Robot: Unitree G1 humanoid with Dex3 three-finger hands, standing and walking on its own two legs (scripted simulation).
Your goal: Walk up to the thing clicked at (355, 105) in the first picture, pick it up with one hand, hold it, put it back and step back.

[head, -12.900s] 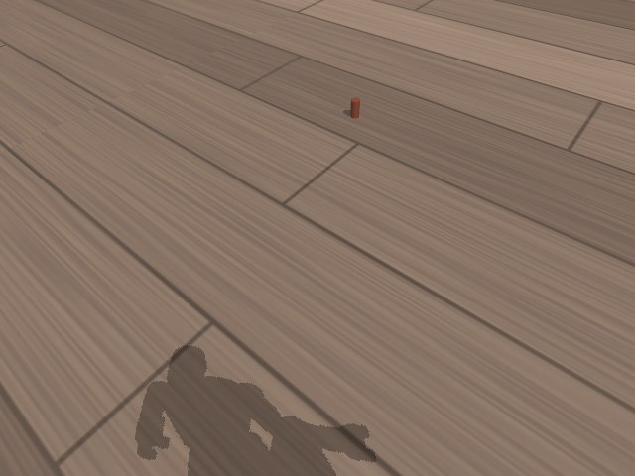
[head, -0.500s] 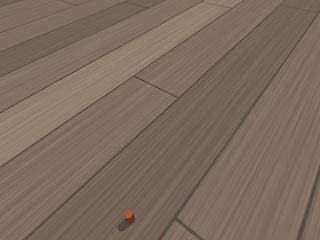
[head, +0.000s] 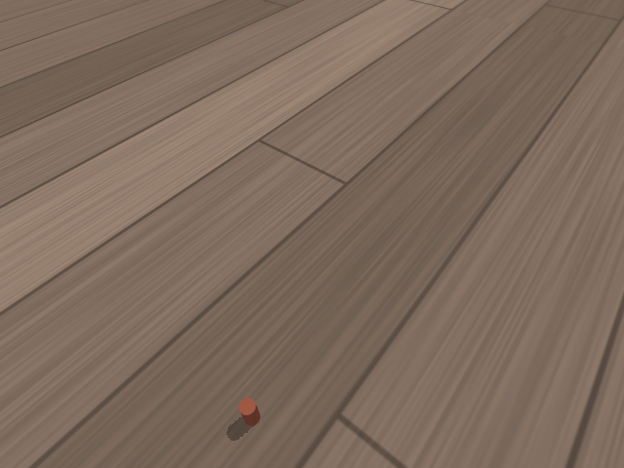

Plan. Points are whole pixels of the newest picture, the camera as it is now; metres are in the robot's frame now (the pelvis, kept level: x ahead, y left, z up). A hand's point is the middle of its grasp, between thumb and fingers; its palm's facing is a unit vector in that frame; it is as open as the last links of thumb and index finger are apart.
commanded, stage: stand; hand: left
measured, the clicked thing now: (250, 411) +0.42 +0.24 -0.73
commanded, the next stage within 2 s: rise first in 1.80 s
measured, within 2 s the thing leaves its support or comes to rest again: neither
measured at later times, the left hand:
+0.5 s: hand out of the picture +0.05 +0.26 -0.16, palm faces -0.03 -0.94 -0.34, open 7.4 cm
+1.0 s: hand out of the picture +0.07 +0.26 -0.16, palm faces -0.02 -0.94 -0.35, open 7.4 cm
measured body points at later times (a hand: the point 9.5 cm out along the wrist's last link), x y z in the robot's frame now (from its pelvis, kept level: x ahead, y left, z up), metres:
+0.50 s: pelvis -0.01 +0.01 +0.00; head +0.00 +0.01 +0.45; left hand +0.05 +0.31 -0.14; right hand +0.07 -0.29 -0.13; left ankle +0.01 +0.12 -0.75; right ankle -0.01 -0.13 -0.75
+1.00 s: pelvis +0.01 +0.01 +0.00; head +0.01 +0.01 +0.45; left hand +0.07 +0.31 -0.13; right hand +0.09 -0.29 -0.13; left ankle +0.01 +0.12 -0.75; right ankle -0.01 -0.13 -0.75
